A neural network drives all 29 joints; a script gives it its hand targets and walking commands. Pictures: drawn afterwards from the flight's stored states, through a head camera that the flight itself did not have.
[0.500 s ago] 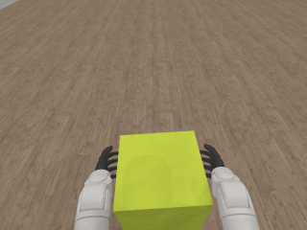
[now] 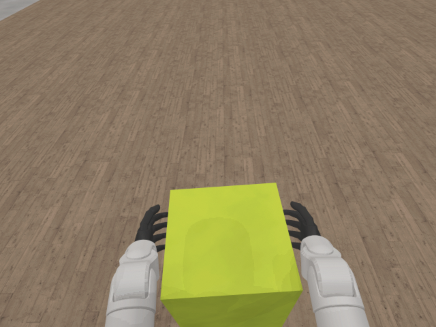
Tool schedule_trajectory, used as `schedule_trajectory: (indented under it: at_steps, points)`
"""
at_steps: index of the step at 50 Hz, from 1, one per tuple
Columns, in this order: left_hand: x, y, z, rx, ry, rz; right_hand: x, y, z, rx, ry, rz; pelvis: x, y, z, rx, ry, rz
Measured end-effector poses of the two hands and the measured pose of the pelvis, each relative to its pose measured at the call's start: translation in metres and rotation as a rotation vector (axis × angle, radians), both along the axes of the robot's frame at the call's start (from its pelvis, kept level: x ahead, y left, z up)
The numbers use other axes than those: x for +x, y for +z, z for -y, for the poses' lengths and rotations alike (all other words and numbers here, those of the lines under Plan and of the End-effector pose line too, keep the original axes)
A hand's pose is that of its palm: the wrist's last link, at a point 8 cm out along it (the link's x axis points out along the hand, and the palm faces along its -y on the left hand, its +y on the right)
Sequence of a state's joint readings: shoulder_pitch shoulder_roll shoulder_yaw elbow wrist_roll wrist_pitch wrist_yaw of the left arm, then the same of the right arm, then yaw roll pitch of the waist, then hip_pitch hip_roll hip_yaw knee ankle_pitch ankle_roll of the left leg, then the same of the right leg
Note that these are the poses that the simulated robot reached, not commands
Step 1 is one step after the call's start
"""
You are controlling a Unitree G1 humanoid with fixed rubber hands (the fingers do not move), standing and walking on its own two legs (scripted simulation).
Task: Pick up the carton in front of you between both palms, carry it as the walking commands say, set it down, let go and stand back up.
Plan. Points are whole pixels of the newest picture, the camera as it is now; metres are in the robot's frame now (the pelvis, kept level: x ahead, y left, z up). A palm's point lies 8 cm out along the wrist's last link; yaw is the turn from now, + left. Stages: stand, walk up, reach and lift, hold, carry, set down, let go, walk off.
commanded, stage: hold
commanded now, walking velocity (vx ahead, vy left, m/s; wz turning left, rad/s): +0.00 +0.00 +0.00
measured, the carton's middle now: (228, 261) +0.28 +0.00 -0.06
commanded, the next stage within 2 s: set down in 0.66 s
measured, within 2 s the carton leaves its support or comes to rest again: neither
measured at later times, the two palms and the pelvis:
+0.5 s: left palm (148, 255) +0.25 +0.14 +0.04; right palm (319, 245) +0.26 -0.16 +0.04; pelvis -0.03 -0.02 +0.00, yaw +2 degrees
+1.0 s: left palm (156, 239) +0.30 +0.14 +0.01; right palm (305, 229) +0.32 -0.15 +0.00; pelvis -0.01 -0.02 -0.01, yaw +3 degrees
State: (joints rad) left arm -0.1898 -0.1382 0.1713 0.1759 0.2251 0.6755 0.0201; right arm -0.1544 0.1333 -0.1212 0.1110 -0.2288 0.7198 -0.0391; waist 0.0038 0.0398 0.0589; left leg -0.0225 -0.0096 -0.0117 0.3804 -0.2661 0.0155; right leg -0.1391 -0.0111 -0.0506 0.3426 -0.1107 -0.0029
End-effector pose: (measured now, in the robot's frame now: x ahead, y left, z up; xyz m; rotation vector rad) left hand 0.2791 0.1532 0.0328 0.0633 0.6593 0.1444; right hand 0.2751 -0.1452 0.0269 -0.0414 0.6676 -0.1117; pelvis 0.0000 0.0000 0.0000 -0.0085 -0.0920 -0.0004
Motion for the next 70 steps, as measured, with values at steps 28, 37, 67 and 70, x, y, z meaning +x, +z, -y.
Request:
schedule_trajectory:
  at_steps: [28, 37, 67, 70]
  points:
    - [-0.023, 0.013, 0.012, -0.003, 0.052, 0.024, -0.008, 0.012, 0.013, 0.038, 0.037, 0.022, -0.028, -0.004, 0.024, 0.013, 0.050, 0.059]
    - [-0.010, 0.016, 0.016, -0.004, 0.061, 0.016, 0.007, 0.012, 0.016, 0.040, 0.042, 0.013, -0.014, -0.003, 0.030, 0.010, 0.061, 0.048]
    - [0.040, -0.186, 0.016, -0.037, 0.134, 0.025, 0.066, -0.198, 0.015, 0.050, 0.076, 0.013, -0.048, -0.079, 0.004, 0.026, 0.031, -0.537]
    - [0.047, -0.201, 0.015, -0.051, 0.146, 0.050, 0.075, -0.212, 0.014, 0.054, 0.079, 0.037, -0.054, -0.097, 0.004, 0.025, 0.035, -0.591]
